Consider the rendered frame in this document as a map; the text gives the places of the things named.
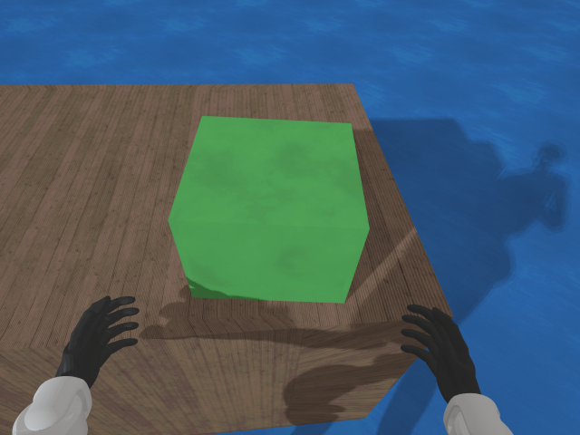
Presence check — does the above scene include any left robot forearm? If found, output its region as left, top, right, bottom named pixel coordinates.
left=13, top=376, right=92, bottom=435

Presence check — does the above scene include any robot left hand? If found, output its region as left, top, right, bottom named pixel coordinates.
left=54, top=295, right=140, bottom=389

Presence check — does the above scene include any robot right hand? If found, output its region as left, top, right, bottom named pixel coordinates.
left=401, top=304, right=481, bottom=403

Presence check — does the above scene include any carton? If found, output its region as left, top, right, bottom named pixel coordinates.
left=168, top=116, right=370, bottom=304

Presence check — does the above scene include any pedestal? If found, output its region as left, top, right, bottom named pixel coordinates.
left=0, top=83, right=453, bottom=435

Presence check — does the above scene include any right robot forearm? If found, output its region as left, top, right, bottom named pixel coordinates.
left=443, top=393, right=514, bottom=435

